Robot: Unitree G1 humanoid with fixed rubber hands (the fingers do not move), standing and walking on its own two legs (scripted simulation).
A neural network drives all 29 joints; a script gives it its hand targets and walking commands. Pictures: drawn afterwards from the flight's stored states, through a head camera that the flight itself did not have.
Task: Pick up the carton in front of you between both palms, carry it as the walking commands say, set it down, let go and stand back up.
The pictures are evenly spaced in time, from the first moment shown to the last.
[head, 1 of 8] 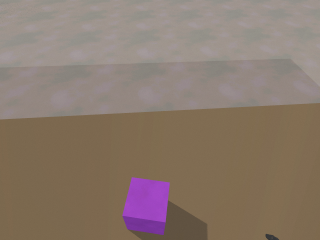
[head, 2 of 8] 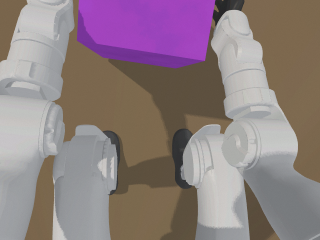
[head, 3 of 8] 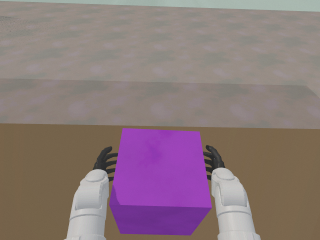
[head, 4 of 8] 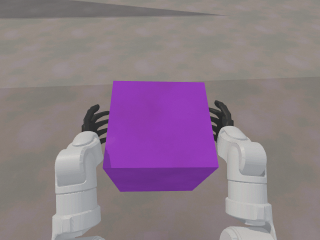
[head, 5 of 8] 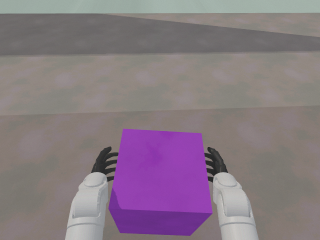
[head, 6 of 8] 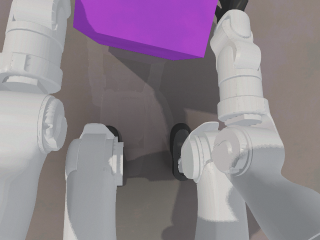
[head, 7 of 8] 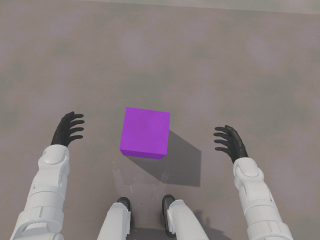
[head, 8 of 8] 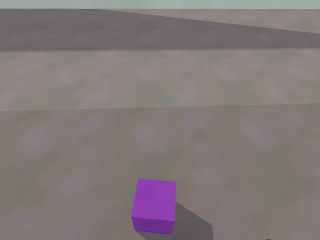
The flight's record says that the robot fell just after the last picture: no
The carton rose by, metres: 0.68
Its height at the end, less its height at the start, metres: -0.10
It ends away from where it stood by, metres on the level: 2.41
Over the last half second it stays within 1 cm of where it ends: yes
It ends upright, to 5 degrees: yes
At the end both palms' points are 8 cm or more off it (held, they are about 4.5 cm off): yes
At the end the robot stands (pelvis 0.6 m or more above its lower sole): yes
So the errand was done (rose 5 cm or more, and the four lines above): yes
